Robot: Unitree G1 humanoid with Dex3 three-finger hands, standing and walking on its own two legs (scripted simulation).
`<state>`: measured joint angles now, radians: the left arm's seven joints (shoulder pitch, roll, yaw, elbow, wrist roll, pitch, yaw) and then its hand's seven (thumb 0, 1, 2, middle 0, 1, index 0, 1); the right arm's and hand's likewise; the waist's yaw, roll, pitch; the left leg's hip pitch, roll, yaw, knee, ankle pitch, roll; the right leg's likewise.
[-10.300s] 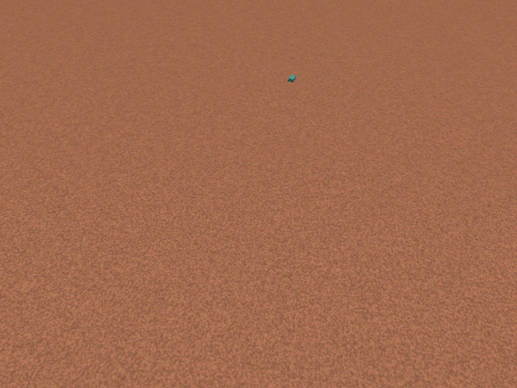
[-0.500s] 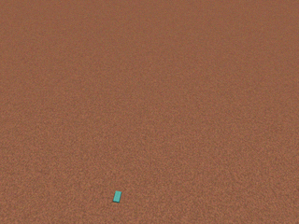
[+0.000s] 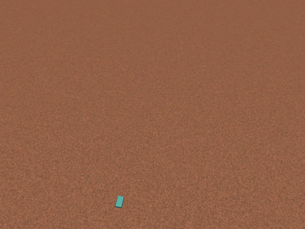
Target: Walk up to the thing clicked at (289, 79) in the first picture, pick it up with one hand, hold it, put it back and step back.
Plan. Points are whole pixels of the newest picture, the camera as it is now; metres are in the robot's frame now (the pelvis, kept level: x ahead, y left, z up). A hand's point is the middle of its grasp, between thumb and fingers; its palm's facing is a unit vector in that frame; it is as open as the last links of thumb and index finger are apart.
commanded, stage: stand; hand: left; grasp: from above
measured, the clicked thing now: (119, 201) +0.43 +0.19 -0.77
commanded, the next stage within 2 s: rise first in 0.12 s
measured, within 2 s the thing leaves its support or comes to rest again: neither
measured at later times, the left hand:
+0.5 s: hand out of the picture +0.15 +0.25 -0.17, palm faces -0.04 -0.94 -0.35, open 8.6 cm
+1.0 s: hand out of the picture +0.11 +0.26 -0.24, palm faces -0.18 -0.88 -0.45, open 12.6 cm
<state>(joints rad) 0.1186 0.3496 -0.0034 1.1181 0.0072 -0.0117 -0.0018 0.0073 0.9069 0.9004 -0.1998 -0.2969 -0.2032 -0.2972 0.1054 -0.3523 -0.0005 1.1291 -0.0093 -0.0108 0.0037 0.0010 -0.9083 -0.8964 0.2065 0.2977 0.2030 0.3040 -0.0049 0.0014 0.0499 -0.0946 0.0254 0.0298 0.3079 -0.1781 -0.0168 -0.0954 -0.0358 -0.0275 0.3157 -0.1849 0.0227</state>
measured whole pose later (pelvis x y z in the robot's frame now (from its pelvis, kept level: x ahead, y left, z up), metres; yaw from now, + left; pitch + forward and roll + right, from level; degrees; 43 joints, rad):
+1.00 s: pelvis -0.02 +0.01 -0.10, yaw +0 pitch +18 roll -2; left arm 0.23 0.31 0.12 0.50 0.26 0.14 0.00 0.00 -0.29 0.76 -0.32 -0.84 -0.33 -0.84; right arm 0.18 -0.24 -0.04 0.57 0.01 -0.14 -0.03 0.01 -0.89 -0.90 0.21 0.30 0.20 0.30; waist -0.02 0.00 -0.10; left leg -0.93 0.04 -0.01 1.14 -0.52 -0.01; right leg -0.90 -0.04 -0.03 1.10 -0.51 0.03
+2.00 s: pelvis -0.11 +0.01 -0.41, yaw -4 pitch +33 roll -7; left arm -0.76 0.68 0.09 1.21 1.13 -0.38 0.22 0.00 -0.42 0.97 -0.10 -0.92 -0.12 -0.90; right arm 0.16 -0.27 -0.02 0.76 -0.08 -0.05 0.09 0.00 -0.85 -0.89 0.21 0.30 0.20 0.30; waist -0.15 0.00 -0.09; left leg -2.20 0.03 -0.11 2.27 -0.65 0.00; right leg -2.13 -0.03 -0.04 2.20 -0.65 0.04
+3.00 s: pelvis -0.10 +0.01 -0.46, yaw -7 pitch +33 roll -8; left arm -0.93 0.80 0.07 1.41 1.37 -0.41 0.38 0.00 -0.46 0.95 -0.06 -0.94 -0.10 -0.91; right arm 0.13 -0.26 0.05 0.75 -0.17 0.01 0.12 0.00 -0.91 -0.90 0.21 0.30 0.20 0.30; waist -0.25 -0.03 -0.03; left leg -2.33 0.02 -0.15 2.43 -0.68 -0.01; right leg -2.25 -0.01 -0.07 2.34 -0.67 0.04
